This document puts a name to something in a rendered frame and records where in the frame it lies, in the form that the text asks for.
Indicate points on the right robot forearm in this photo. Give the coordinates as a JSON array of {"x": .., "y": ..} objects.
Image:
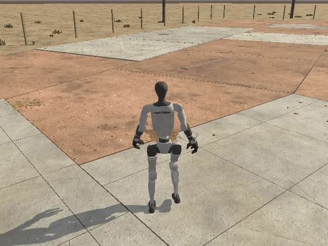
[{"x": 189, "y": 135}]

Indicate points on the right robot thigh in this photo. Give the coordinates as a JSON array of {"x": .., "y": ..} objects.
[{"x": 175, "y": 152}]

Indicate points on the left robot upper arm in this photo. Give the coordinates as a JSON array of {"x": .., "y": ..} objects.
[{"x": 143, "y": 117}]

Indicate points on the robot left hand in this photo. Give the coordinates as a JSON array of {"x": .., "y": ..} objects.
[{"x": 135, "y": 143}]

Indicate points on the right robot foot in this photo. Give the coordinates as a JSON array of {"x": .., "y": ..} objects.
[{"x": 176, "y": 199}]

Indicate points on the right robot upper arm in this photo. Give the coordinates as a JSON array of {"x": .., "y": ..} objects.
[{"x": 181, "y": 115}]

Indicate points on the left robot forearm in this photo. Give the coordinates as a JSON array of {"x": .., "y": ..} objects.
[{"x": 137, "y": 135}]

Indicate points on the robot right hand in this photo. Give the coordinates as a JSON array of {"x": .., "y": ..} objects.
[{"x": 195, "y": 146}]

